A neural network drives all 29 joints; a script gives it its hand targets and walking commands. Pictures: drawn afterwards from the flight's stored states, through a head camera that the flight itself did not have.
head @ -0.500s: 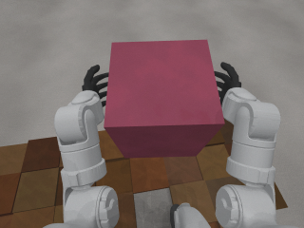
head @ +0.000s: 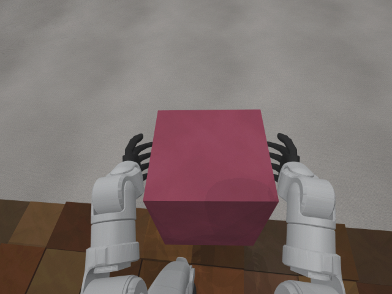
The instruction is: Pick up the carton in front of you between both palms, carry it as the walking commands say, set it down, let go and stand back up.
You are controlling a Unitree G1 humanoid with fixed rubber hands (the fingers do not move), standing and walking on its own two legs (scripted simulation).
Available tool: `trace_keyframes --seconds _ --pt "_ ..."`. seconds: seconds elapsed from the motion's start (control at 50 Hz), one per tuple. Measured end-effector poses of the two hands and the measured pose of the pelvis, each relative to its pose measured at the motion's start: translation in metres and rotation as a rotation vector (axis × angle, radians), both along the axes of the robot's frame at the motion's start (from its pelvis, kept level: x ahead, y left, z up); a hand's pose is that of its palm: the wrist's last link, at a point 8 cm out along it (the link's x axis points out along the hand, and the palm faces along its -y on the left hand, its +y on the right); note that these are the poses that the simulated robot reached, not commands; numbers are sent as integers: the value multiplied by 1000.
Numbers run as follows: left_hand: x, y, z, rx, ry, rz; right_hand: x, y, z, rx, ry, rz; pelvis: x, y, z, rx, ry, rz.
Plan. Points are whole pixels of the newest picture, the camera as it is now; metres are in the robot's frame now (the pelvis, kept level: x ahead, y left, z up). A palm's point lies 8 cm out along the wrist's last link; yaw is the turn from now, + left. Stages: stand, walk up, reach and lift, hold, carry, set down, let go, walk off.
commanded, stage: carry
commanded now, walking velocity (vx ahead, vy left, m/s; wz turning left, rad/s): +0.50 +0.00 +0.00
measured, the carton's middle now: (208, 182) +0.35 +0.04 +0.00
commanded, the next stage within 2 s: none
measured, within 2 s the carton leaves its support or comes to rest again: neither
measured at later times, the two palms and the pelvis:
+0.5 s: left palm (189, 32) +0.67 +0.12 +0.16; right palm (317, 32) +0.66 -0.18 +0.17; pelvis +0.32 -0.01 +0.01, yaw -3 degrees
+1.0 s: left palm out of the picture +0.95 +0.16 +0.19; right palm out of the picture +0.94 -0.14 +0.20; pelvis +0.59 +0.02 +0.02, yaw -3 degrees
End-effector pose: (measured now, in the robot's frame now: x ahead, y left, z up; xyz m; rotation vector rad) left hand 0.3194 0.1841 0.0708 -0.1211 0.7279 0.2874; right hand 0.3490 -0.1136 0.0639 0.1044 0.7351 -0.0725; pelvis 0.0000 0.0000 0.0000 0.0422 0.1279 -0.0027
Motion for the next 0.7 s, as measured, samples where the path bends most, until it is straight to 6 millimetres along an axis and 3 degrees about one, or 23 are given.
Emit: trace_keyframes --seconds 0.08,0.14,0.26,0.36,0.46,0.52,0.62,0.7 --pt "75 1 -2 -4 -85 -74 56 0 4 -46 -89 -41 62 11 -17 16 -4 2" --pt "126 -12 -1 -15 -118 -148 88 -13 11 -97 -121 -87 92 19 -20 36 -18 -6" --pt "196 -56 20 -37 -90 -268 118 -54 30 -77 -88 -225 155 29 2 -21 -33 -37" --pt "257 -74 47 -23 -131 -284 180 -71 62 -66 -130 -241 217 23 13 -45 -41 -50" --pt "327 -72 80 13 -216 -222 273 -72 96 -64 -218 -161 290 1 9 -55 -43 -50" --pt "362 -64 92 50 -208 -170 327 -66 105 -61 -215 -90 326 -13 10 -82 -57 -49" --pt "399 -44 101 35 -113 -80 387 -47 111 -20 -122 -31 371 -27 33 -48 -47 -45" --pt "439 -38 121 15 -133 -53 428 -41 127 -1 -139 -37 407 -29 46 -34 -38 -33"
